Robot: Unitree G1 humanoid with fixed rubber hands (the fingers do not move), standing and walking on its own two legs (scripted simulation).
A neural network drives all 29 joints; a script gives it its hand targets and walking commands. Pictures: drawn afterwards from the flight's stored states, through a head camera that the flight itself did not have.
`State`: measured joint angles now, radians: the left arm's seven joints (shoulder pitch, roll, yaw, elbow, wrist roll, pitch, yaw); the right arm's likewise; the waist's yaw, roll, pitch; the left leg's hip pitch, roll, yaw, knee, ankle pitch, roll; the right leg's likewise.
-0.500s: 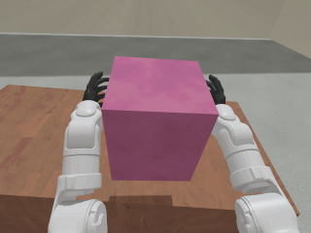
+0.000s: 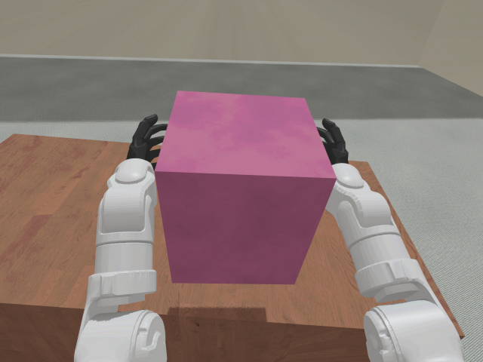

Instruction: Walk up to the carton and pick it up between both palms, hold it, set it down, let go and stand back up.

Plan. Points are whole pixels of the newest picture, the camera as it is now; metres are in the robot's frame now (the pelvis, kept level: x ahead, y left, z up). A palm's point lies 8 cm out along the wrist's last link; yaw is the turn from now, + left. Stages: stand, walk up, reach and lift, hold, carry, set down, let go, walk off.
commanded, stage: hold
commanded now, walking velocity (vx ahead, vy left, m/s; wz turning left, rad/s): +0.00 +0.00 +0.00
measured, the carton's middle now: (238, 190) +0.37 +0.01 +0.16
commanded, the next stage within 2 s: set down in 0.80 s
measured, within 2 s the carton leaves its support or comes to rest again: neither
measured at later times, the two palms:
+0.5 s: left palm (145, 162) +0.37 +0.16 +0.21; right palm (335, 167) +0.37 -0.15 +0.21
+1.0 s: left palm (141, 155) +0.37 +0.16 +0.22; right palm (333, 164) +0.37 -0.14 +0.22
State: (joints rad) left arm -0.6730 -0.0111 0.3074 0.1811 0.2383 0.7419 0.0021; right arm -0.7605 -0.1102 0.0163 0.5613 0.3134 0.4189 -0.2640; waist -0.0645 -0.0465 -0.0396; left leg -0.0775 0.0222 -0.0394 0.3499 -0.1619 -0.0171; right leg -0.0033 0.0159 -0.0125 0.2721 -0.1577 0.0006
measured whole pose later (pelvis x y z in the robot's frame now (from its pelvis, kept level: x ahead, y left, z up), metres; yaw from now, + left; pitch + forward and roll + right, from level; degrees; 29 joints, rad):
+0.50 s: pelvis +0.00 +0.00 +0.00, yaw +0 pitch -6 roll -1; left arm -0.68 -0.02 0.29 0.19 0.25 0.74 0.02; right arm -0.77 -0.12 0.01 0.59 0.32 0.40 -0.24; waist -0.07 -0.04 -0.05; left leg -0.09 0.02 -0.04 0.35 -0.16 -0.02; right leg -0.01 0.02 -0.01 0.26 -0.15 0.00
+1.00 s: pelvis +0.00 +0.00 +0.00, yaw +1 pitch -6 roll -1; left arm -0.75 0.00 0.34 0.30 0.24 0.68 0.00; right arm -0.81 -0.09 -0.03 0.68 0.27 0.35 -0.25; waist -0.08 -0.05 -0.05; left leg -0.09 0.02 -0.06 0.36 -0.16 -0.02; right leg -0.01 0.02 -0.03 0.26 -0.15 0.00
